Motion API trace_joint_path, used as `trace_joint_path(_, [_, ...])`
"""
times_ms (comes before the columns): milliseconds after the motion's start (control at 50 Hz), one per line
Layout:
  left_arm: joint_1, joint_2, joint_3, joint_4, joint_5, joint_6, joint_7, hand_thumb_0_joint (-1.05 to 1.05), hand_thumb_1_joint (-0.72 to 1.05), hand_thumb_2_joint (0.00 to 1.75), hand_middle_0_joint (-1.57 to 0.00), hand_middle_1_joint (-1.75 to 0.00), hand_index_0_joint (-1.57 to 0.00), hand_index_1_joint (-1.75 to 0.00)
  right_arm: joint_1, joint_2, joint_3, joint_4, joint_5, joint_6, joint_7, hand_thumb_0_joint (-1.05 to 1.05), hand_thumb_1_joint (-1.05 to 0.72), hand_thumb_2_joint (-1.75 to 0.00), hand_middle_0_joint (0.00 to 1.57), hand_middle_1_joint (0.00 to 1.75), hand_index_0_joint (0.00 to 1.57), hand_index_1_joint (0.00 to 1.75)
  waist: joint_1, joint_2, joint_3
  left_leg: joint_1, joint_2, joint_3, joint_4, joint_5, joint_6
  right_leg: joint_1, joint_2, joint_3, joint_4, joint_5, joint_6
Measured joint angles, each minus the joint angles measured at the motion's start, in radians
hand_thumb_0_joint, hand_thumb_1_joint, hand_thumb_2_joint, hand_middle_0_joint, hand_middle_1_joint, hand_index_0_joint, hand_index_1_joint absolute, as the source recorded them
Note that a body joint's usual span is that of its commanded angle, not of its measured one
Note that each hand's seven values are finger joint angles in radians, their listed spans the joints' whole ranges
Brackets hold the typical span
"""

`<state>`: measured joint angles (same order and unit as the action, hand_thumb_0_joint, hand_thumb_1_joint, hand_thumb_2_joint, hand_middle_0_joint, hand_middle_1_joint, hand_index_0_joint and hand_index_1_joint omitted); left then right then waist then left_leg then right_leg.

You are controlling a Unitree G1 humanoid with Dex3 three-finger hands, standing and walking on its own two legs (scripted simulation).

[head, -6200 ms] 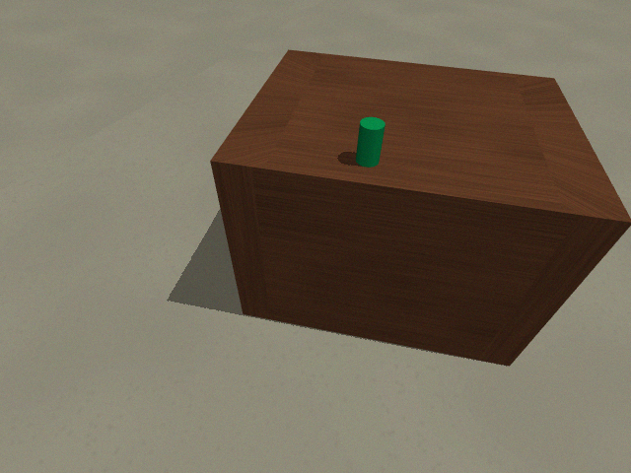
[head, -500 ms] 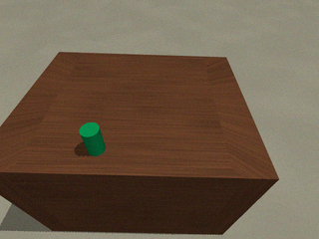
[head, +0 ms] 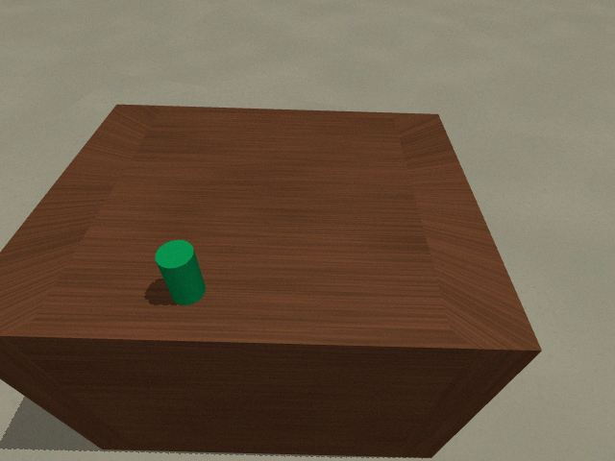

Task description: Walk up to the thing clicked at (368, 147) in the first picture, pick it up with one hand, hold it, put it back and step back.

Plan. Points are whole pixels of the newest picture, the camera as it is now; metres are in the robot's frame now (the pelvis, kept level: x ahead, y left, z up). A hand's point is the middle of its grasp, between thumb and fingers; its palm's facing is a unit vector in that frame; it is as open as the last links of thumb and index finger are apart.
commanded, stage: stand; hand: left
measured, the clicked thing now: (182, 273) +0.43 +0.22 -0.03
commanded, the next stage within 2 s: rise first in 0.48 s
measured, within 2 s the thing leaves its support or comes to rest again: neither
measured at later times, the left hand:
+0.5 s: hand out of the picture +0.06 +0.25 -0.16, palm faces -0.02 -0.94 -0.34, open 7.4 cm
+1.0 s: hand (122, 455) +0.18 +0.25 -0.09, palm faces +0.22 -0.92 -0.33, open 14.6 cm
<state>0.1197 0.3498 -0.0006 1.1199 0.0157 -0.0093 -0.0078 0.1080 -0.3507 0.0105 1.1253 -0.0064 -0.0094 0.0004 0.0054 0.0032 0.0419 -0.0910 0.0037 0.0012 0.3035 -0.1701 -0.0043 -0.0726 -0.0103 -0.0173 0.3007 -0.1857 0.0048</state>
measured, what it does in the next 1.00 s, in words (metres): stands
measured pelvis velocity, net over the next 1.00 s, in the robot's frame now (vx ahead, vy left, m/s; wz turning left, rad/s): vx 0.00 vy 0.00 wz -0.01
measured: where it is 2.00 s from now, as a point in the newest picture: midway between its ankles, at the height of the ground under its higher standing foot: outside the picture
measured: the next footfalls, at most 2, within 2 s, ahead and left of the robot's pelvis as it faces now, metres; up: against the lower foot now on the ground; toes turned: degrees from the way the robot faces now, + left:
none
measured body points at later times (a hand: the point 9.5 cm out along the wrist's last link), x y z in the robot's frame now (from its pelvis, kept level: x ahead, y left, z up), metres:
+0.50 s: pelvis +0.00 +0.00 +0.00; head +0.00 +0.00 +0.45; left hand +0.07 +0.30 -0.13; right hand +0.07 -0.30 -0.13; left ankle +0.00 +0.12 -0.75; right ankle -0.01 -0.12 -0.75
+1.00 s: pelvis +0.00 +0.00 -0.01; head +0.01 -0.01 +0.44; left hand +0.16 +0.30 -0.07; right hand +0.15 -0.28 -0.11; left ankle +0.00 +0.12 -0.75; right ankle -0.01 -0.12 -0.75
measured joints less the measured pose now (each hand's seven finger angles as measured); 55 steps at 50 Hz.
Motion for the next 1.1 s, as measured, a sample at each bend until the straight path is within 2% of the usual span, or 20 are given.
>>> trace_joint_path(600, [0.012, 0.002, 0.0, 0.0, 0.0, -0.002, 0.0, 0.01, 0.9, 0.9, -0.2, -0.3, -0.2, -0.29, 0.01, -0.002, -0.002, 0.003, 0.0, 0.003, 0.003, 0.0, -0.91, -0.89, 0.21, 0.3, 0.2, 0.29, 0.0, -0.001, 0.004, -0.005, 0.003, -0.001, 0.001, 0.001, -0.002, -0.004, 0.003, -0.001, -0.002, 0.002, -0.003])
trace_joint_path(660, [0.018, -0.012, 0.003, -0.107, -0.061, -0.026, 0.024, 0.01, 0.86, 0.86, -0.17, -0.26, -0.17, -0.26, 0.011, 0.009, -0.002, -0.1, 0.062, -0.037, -0.021, 0.01, -0.87, -0.85, 0.17, 0.26, 0.17, 0.25, -0.008, -0.001, 0.023, -0.061, 0.002, -0.003, 0.064, -0.022, -0.001, -0.06, 0.002, -0.003, 0.064, -0.023, -0.004])
trace_joint_path(740, [-0.038, -0.04, 0.06, -0.206, -0.094, -0.066, 0.051, 0.01, 0.71, 0.71, -0.13, -0.18, -0.12, -0.18, -0.054, 0.044, -0.05, -0.16, 0.086, -0.081, -0.049, 0.01, -0.72, -0.7, 0.12, 0.17, 0.12, 0.17, 0.0, 0.0, 0.039, -0.131, 0.007, 0.003, 0.124, -0.038, -0.002, -0.133, 0.006, 0.004, 0.124, -0.036, -0.006])
trace_joint_path(840, [-0.059, -0.054, 0.116, -0.301, -0.066, -0.078, 0.063, 0.01, 0.44, 0.47, -0.1, -0.11, -0.1, -0.12, -0.064, 0.07, -0.109, -0.229, 0.063, -0.089, -0.062, 0.0, -0.45, -0.46, 0.09, 0.1, 0.09, 0.1, 0.004, 0.004, -0.014, -0.176, 0.007, 0.002, 0.143, -0.045, -0.001, -0.177, 0.005, 0.003, 0.142, -0.043, -0.006])
trace_joint_path(960, [0.04, -0.058, 0.139, -0.445, -0.063, -0.053, 0.069, 0.0, 0.11, 0.25, -0.08, -0.08, -0.08, -0.07, 0.025, 0.083, -0.106, -0.325, 0.06, -0.053, -0.063, 0.0, -0.11, -0.25, 0.07, 0.07, 0.07, 0.06, 0.012, 0.009, -0.062, -0.142, 0.005, 0.007, 0.123, -0.054, 0.0, -0.146, 0.004, 0.008, 0.124, -0.052, -0.004])
trace_joint_path(1100, [0.132, -0.062, 0.142, -0.616, -0.061, -0.045, 0.085, 0.0, -0.24, 0.12, -0.06, -0.05, -0.06, -0.05, 0.1, 0.105, -0.086, -0.446, 0.054, -0.045, -0.074, 0.0, 0.22, -0.12, 0.06, 0.05, 0.06, 0.05, 0.02, 0.013, -0.043, -0.104, 0.003, 0.007, 0.113, -0.061, 0.002, -0.107, 0.002, 0.007, 0.112, -0.058, -0.002])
